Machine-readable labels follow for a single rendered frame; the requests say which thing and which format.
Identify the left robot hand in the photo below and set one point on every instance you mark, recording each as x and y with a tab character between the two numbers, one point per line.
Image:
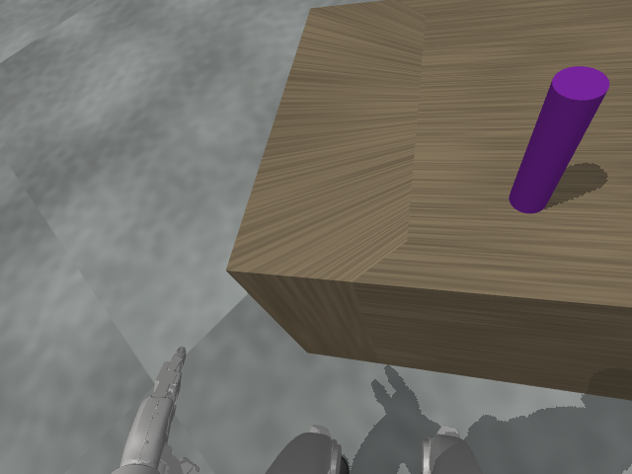
147	440

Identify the can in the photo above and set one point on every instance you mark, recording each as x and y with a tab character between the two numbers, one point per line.
572	100

